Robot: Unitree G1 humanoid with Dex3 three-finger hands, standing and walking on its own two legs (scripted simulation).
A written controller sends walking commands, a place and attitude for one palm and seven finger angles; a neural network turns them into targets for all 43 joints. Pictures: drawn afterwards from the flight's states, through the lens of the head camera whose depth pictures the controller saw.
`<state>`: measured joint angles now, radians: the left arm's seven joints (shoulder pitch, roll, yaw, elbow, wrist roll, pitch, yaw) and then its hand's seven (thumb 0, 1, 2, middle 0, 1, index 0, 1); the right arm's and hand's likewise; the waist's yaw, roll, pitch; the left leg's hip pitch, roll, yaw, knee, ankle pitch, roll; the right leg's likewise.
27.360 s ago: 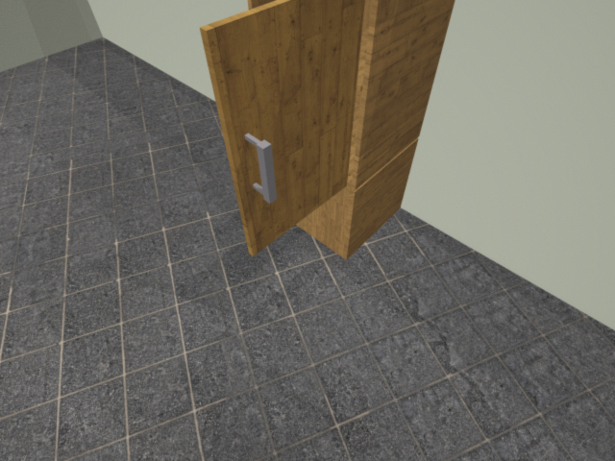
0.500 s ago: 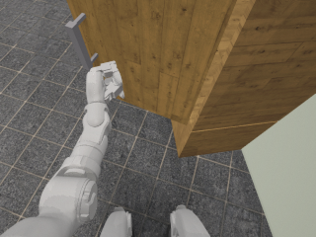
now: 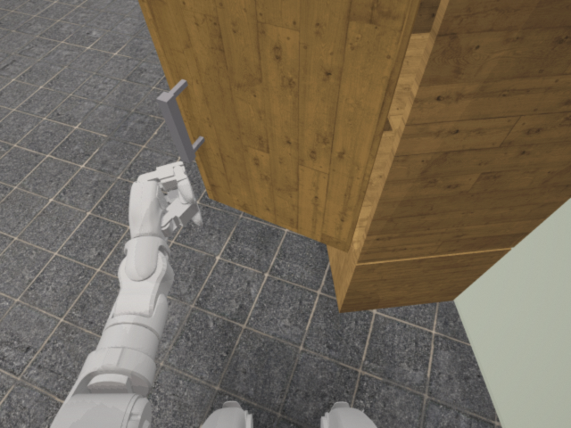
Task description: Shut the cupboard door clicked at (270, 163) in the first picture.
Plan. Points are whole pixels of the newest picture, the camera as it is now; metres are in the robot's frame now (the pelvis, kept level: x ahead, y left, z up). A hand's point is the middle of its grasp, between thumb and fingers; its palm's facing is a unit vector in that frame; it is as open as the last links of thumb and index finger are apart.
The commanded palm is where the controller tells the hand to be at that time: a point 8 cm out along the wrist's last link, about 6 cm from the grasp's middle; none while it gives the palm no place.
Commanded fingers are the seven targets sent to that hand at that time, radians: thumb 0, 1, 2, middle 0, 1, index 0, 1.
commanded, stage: draw the hand back to the body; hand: left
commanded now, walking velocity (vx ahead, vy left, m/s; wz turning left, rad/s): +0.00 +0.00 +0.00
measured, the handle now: (184, 123) +0.64 +0.18 +0.01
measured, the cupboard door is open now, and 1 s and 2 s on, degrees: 59 59 59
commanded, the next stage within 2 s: step back with the hand held close in 1.26 s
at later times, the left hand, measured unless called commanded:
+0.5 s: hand (66, 263) +0.28 +0.22 +0.15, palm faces +0.21 -0.94 -0.27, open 3.5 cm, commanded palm +0.24 +0.26 +0.17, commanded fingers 0.00 0.90 0.90 -0.69 -0.84 -0.69 -0.84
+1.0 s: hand out of the picture +0.20 +0.30 +0.22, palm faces +0.51 -0.73 -0.45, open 6.9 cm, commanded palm +0.16 +0.33 +0.23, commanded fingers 0.00 0.90 0.90 -0.20 -0.30 -0.20 -0.30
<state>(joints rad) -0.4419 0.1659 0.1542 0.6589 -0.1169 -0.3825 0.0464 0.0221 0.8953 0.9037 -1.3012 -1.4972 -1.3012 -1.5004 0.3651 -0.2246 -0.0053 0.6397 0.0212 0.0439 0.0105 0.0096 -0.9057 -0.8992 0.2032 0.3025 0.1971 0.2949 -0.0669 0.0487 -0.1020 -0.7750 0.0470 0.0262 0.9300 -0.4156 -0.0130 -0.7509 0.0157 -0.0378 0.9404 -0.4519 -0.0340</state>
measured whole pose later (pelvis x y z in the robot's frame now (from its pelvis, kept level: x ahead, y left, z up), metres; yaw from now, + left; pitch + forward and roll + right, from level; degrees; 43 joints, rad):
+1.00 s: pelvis +0.03 +0.02 +0.06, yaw +2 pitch -4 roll +0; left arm 0.48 0.36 0.37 -0.38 -0.07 -0.05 0.12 0.02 0.89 0.90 -0.30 -0.40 -0.30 -0.40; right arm 0.21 -0.24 0.02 0.64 0.02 -0.06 -0.07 0.02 -0.90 -0.90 0.20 0.30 0.20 0.30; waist 0.08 0.09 0.00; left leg -0.12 0.00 0.02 0.43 -0.25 0.01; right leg -0.07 -0.01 -0.05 0.41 -0.27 0.00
